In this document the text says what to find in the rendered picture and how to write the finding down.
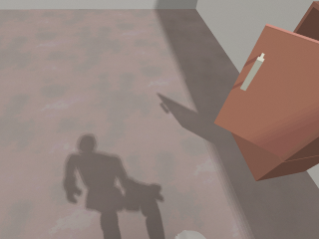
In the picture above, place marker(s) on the handle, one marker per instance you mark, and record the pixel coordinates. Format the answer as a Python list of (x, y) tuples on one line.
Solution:
[(252, 72)]

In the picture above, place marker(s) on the cupboard door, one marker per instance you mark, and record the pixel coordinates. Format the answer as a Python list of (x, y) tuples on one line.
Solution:
[(280, 107)]

